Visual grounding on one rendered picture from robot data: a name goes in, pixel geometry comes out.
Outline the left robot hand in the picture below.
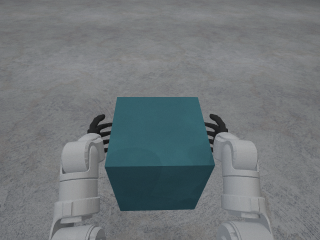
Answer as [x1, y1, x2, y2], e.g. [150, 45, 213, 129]
[87, 114, 113, 153]

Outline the robot right upper arm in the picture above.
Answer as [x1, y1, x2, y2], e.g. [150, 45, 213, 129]
[216, 221, 274, 240]

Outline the robot left upper arm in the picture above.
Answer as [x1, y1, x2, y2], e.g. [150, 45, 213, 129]
[51, 224, 106, 240]

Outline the robot right forearm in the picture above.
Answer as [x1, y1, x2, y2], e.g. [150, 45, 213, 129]
[213, 132, 275, 240]

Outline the carton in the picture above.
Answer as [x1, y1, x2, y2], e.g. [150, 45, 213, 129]
[104, 97, 215, 211]

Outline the robot left forearm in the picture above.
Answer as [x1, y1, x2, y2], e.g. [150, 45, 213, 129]
[48, 133, 105, 240]

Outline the right robot hand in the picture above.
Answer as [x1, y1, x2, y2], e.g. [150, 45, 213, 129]
[204, 114, 228, 153]

